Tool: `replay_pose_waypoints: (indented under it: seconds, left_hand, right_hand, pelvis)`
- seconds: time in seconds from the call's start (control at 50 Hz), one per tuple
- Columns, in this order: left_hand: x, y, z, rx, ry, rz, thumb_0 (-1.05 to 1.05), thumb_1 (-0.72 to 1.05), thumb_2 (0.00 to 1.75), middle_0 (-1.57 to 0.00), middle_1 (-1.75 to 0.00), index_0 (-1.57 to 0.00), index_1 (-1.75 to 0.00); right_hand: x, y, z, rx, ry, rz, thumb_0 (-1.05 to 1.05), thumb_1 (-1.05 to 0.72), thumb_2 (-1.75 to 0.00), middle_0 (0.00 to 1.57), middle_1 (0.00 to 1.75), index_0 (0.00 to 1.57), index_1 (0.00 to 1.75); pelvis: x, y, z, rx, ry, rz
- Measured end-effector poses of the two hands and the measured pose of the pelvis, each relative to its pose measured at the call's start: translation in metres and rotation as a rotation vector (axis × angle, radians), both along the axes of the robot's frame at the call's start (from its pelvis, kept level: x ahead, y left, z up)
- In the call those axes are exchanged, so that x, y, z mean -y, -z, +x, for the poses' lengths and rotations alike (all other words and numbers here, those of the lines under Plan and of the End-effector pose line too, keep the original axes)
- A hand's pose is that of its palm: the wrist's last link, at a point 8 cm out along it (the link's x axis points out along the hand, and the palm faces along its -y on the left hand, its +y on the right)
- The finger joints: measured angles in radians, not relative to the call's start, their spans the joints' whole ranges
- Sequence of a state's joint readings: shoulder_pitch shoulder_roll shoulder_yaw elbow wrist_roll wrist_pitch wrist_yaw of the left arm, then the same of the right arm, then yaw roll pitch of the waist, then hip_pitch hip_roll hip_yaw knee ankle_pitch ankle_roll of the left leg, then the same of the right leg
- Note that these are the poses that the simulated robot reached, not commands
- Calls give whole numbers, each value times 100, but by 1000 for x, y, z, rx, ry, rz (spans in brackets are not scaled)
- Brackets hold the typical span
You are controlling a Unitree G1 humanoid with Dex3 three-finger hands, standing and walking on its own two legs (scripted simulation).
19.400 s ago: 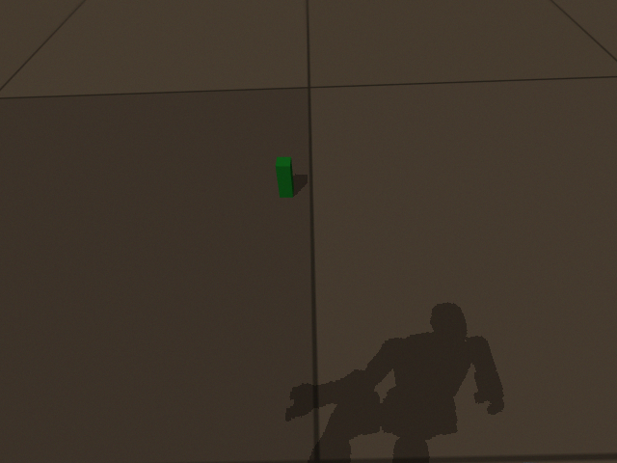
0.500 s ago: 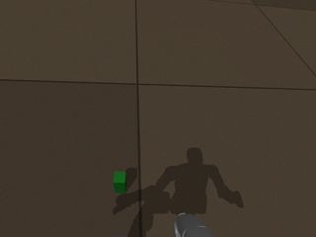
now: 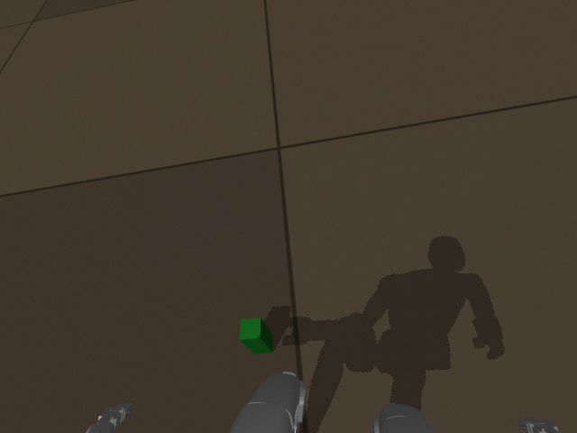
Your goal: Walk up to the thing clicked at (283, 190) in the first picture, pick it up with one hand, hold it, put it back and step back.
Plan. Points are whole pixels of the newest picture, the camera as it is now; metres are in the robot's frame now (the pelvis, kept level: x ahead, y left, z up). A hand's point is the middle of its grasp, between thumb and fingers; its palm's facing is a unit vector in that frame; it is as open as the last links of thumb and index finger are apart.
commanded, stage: walk up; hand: left
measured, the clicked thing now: (257, 336) +0.40 +0.24 -0.66
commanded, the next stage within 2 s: stand in 1.22 s
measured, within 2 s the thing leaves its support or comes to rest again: neither
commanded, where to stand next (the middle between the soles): +0.08 +0.02 m, yaw +2 degrees
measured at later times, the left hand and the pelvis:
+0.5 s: hand out of the picture +0.00 +0.33 -0.18, palm faces +0.04 -0.95 -0.31, open 7.4 cm; pelvis -0.04 +0.06 -0.01, yaw +3 degrees
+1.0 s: hand out of the picture +0.00 +0.29 -0.10, palm faces +0.07 -0.85 -0.51, open 7.4 cm; pelvis -0.03 -0.01 +0.01, yaw +3 degrees
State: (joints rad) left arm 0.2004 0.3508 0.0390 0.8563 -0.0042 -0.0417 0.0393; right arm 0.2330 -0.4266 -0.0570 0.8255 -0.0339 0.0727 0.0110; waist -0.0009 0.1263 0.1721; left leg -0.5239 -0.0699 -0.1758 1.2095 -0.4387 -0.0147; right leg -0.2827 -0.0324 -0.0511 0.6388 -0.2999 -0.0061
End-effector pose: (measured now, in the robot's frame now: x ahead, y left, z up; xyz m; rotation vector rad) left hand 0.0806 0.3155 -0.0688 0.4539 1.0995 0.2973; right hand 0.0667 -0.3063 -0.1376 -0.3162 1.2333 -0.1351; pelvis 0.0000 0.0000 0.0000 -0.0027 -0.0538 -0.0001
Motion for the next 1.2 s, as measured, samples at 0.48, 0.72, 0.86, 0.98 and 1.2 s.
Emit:
replay_pose_waypoints:
  seconds: [0.48,0.72,0.86,0.98,1.2]
  left_hand:
    - [-62,74,-80,-103,-95,-195,1,91,90,-20,-30,-20,-30]
    - [-30,46,-91,-109,-33,-120,1,91,90,-21,-30,-20,-30]
    - [-1,15,-98,-70,-60,-52,1,91,90,-21,-30,-20,-30]
    - [-3,-9,-96,-48,-88,11,0,90,90,-21,-30,-21,-30]
    - [-45,10,-86,-13,-103,-1,0,90,90,-21,-30,-20,-30]
  right_hand:
    - [-57,-66,9,164,-118,-190,1,-90,-90,21,30,20,30]
    - [30,-56,-50,112,-25,-199,1,-90,-90,21,30,20,30]
    - [33,-17,-52,18,10,-84,1,-90,-90,20,30,20,30]
    - [14,-3,-49,-49,-29,3,1,-90,-90,20,30,20,30]
    - [-25,-2,-23,-40,-84,-15,1,-90,-90,21,30,20,30]
  pelvis:
    - [-59,6,-41,-1,-57,-12]
    - [-10,9,-43,16,-16,-9]
    - [9,2,-40,21,-31,-9]
    - [7,-6,-33,9,-53,-1]
    - [-23,7,-32,1,-108,6]
